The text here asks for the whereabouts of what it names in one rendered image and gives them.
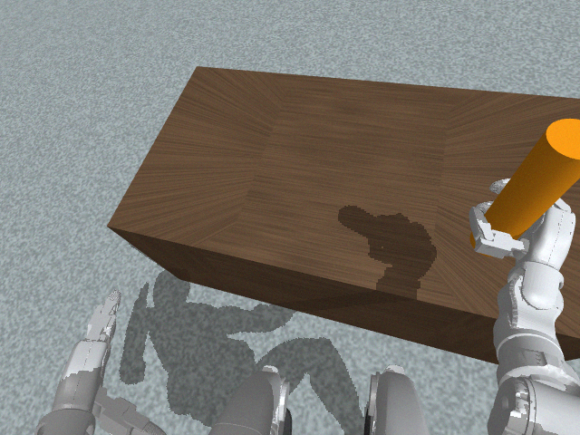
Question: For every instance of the can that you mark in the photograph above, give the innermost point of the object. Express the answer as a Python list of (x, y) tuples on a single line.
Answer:
[(550, 169)]

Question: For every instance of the left robot arm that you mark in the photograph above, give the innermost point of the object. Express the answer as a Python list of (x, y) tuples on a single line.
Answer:
[(67, 422)]

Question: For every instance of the left robot hand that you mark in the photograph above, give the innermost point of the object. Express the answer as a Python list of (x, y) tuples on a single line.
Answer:
[(81, 383)]

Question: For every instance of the right robot hand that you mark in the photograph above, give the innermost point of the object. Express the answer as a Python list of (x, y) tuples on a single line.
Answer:
[(547, 241)]

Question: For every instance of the right robot arm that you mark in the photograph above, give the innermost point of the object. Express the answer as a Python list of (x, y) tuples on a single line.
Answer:
[(538, 392)]

